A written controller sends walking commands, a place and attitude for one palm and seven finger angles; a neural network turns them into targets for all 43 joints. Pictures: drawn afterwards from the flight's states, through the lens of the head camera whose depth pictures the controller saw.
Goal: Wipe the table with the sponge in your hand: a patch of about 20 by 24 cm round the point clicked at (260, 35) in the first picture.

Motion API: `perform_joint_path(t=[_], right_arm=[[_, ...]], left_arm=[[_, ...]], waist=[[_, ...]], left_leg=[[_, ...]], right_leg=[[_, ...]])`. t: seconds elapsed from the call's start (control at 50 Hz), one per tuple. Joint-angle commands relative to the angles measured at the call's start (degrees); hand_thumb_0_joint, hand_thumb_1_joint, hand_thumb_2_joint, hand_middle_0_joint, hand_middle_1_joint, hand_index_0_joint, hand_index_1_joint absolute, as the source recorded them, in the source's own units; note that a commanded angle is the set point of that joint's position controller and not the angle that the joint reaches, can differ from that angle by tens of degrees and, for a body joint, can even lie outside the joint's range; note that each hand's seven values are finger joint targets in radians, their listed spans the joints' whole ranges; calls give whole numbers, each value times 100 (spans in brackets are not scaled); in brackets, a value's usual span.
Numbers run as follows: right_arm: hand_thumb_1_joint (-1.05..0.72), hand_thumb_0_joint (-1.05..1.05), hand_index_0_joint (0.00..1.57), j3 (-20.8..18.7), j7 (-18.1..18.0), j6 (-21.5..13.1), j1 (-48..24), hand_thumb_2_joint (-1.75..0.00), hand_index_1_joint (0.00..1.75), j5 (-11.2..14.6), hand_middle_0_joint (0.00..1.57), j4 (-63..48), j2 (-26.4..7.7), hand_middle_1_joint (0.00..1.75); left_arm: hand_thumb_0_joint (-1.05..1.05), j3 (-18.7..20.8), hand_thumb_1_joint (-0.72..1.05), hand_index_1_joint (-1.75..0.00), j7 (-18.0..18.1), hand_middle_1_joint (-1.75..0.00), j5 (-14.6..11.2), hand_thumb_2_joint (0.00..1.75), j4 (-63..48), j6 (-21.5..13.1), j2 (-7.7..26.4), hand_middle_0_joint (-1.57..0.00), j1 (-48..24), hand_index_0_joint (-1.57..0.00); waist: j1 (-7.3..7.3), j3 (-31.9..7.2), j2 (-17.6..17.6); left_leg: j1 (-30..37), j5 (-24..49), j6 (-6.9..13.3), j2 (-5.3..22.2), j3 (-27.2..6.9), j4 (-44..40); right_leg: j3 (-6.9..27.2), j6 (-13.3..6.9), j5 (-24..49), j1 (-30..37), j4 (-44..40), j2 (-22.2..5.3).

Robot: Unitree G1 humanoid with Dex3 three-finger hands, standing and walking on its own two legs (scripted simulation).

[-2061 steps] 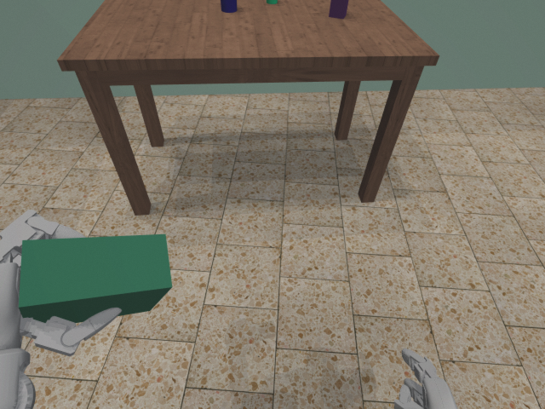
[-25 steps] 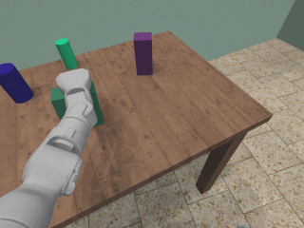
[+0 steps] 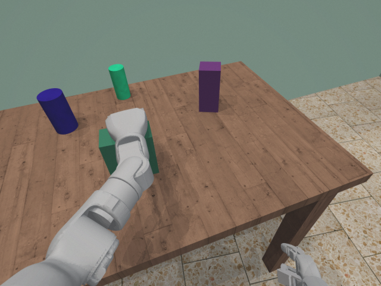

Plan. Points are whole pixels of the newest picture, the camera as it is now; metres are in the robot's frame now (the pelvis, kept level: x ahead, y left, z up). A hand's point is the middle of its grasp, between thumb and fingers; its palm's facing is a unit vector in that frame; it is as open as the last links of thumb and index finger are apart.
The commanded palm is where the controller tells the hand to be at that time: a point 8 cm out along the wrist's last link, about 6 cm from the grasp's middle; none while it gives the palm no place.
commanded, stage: wipe back along the third lane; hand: left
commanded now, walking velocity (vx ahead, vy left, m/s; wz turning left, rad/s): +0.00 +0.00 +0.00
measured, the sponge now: (132, 158) +0.40 +0.19 +0.05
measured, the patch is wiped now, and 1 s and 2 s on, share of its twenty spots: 1.00 1.00 1.00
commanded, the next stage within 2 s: slide back across to the middle lane in 1.00 s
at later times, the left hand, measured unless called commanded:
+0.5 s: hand (141, 157) +0.36 +0.14 +0.11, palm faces +0.07 -0.07 -1.00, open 10.3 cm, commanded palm +0.31 +0.13 +0.14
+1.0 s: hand (148, 172) +0.32 +0.12 +0.10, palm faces +0.09 -0.08 -0.99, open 10.3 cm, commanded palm +0.27 +0.11 +0.14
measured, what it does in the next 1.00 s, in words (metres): stands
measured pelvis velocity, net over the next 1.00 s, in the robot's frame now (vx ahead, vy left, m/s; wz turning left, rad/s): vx -0.02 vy -0.04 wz -0.01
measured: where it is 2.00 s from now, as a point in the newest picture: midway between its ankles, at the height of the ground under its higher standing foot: outside the picture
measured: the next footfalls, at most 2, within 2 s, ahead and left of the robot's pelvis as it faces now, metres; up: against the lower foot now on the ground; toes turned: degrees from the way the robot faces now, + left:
none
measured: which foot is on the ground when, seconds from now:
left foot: down 0.00-1.00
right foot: down 0.00-1.00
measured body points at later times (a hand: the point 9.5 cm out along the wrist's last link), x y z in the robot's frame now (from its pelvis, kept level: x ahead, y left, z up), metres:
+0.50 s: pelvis -0.01 -0.01 +0.00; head -0.04 -0.05 +0.45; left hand +0.35 +0.14 +0.16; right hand +0.22 -0.22 -0.09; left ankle -0.04 +0.09 -0.74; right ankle -0.01 -0.11 -0.74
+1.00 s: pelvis -0.02 -0.04 +0.00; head -0.06 -0.08 +0.44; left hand +0.31 +0.12 +0.16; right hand +0.22 -0.25 -0.08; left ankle -0.04 +0.09 -0.74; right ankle -0.01 -0.11 -0.74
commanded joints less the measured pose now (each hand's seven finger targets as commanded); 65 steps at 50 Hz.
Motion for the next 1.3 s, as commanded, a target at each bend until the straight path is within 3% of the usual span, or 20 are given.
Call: perform_joint_path(t=[0.0,0.06,0.18,0.24,0.26,0.28,0.38,0.44,0.54,0.6,0.68,0.7,0.76,0.78,0.88,0.9,1.02,1.12,1.22,1.28], right_arm=[[-90,0,20,-161,59,-97,-1076,-90,30,32,20,-953,-627,30],[-90,0,20,-157,118,-37,-1214,-90,30,46,20,-1001,-596,30],[-90,0,20,-92,155,49,-1401,-90,30,43,20,-1080,-634,30],[-90,0,20,-64,184,59,-1460,-90,30,58,20,-1140,-615,30],[-90,0,20,-87,197,65,-1476,-90,30,64,20,-1142,-626,30],[-90,0,20,-86,216,61,-1494,-90,30,54,20,-1196,-617,30],[-90,0,20,-70,239,65,-1627,-90,30,80,20,-1250,-623,30],[-90,0,20,-48,221,46,-1676,-90,30,99,20,-1210,-607,30],[-90,0,20,-22,216,15,-1781,-90,30,118,20,-1201,-581,30],[-90,0,20,-14,178,-46,-1777,-90,30,123,20,-1190,-584,30],[-90,0,20,-32,176,-59,-1783,-90,30,119,20,-1254,-589,30],[-90,0,20,-28,198,-68,-1781,-90,30,119,20,-1270,-568,30],[-90,0,20,-64,254,-87,-1774,-90,30,111,20,-1365,-583,30],[-90,0,20,-56,258,-90,-1815,-90,30,110,20,-1393,-583,30],[-90,0,20,-52,324,-123,-1911,-90,30,139,20,-1425,-563,30],[-90,0,20,-57,338,-134,-1922,-90,30,145,20,-1381,-568,30],[-90,0,20,-50,389,-162,-2006,-90,30,139,20,-1411,-552,30],[-90,0,20,-43,382,-171,-2067,-90,30,123,20,-1440,-556,30],[-90,0,20,-10,303,-178,-2096,-90,30,106,20,-1423,-535,30],[-90,0,20,-16,273,-188,-2095,-90,30,81,20,-1509,-524,30]], left_arm=[[0,-195,10,-160,-246,-160,-51,130,-938,105,-62,-120,-1380,-120],[0,-319,10,-160,-317,-160,-90,130,-1228,197,-227,-120,-1332,-120],[0,-177,10,-160,-387,-160,-95,130,-1580,385,69,-120,-856,-120],[0,-286,10,-160,-443,-160,-91,130,-1781,446,-8,-120,-583,-120],[0,-236,10,-160,-448,-160,-113,130,-1876,419,12,-120,-589,-120],[0,-282,10,-160,-445,-160,-132,130,-1965,432,-46,-120,-318,-120],[0,-200,10,-160,-444,-160,-178,130,-2297,479,80,-120,30,-120],[0,-113,10,-160,-422,-160,-177,130,-2351,553,195,-120,104,-120],[0,-287,10,-160,-440,-160,-136,130,-2419,617,116,-120,-91,-120],[0,-104,10,-160,-433,-160,-153,130,-2336,585,334,-120,-156,-120],[0,-175,10,-160,-484,-160,-105,130,-2492,477,284,-120,2,-120],[0,-304,10,-160,-495,-160,-89,130,-2462,465,131,-120,179,-120],[0,-203,10,-160,-523,-160,-140,130,-2775,365,194,-120,512,-120],[0,-165,10,-160,-514,-160,-151,130,-2802,372,260,-120,787,-120],[0,-476,10,-160,-553,-160,-203,130,-3204,423,-5,-120,958,-120],[0,-388,10,-160,-545,-160,-180,130,-3166,446,98,-120,1070,-120],[0,-415,10,-160,-573,-160,-213,130,-3608,526,108,-120,1506,-120],[0,-11,10,-160,-545,-160,-205,130,-4053,496,549,-120,1783,-120],[0,180,10,-160,-537,-160,-172,130,-4479,423,814,-120,1743,-120],[0,342,10,-160,-555,-160,-162,130,-4931,342,1014,-120,1939,-120]], waist=[[-131,-1225,-613],[-131,-1182,-698],[-13,-1087,-683],[25,-1058,-625],[-1,-1097,-775],[60,-1112,-730],[83,-901,-1038],[95,-770,-1049],[61,-536,-824],[66,-547,-869],[63,-631,-819],[78,-620,-755],[116,-752,-990],[165,-689,-969],[115,-329,-987],[126,-267,-960],[190,-375,-1046],[255,-446,-1139],[243,-305,-802],[303,-470,-648]], left_leg=[[698,2387,-124,226,-109,-67],[706,2452,-113,231,-128,-45],[607,2336,-101,191,-96,-87],[585,2247,-87,166,-80,-105],[580,2304,-92,193,-103,-102],[605,2311,-71,169,-82,-88],[505,1924,-57,161,-53,-185],[470,1655,-55,128,-25,-251],[490,1257,-57,125,-23,-355],[449,1036,-38,94,-19,-368],[470,1021,-37,70,12,-348],[476,1068,-38,64,15,-323],[447,1164,-15,49,8,-276],[424,1134,-10,38,39,-279],[430,1069,-2,47,48,-295],[447,1066,-8,48,47,-278],[488,1186,6,19,79,-238],[463,1279,2,6,90,-198],[543,1272,-3,12,55,-235],[631,1390,15,7,49,-235]], right_leg=[[-158,-341,2366,776,41,-6],[-198,-360,2429,822,78,3],[-135,-379,2564,1097,95,-10],[-105,-378,2529,1144,86,-14],[-127,-383,2577,1195,128,-13],[-95,-374,2632,1251,112,-6],[-44,-329,2316,1279,8,3],[41,-302,2003,1239,-90,11],[55,-300,1266,993,-219,27],[141,-283,954,1008,-286,22],[206,-279,894,1056,-295,18],[197,-288,978,1048,-271,15],[251,-280,1225,1243,-247,18],[277,-258,1189,1282,-274,3],[276,-238,1094,1122,-337,18],[317,-247,1078,1071,-348,27],[347,-216,1277,1252,-302,29],[473,-199,1538,1435,-253,26],[552,-227,1379,1332,-296,35],[569,-245,1447,1477,-253,34]])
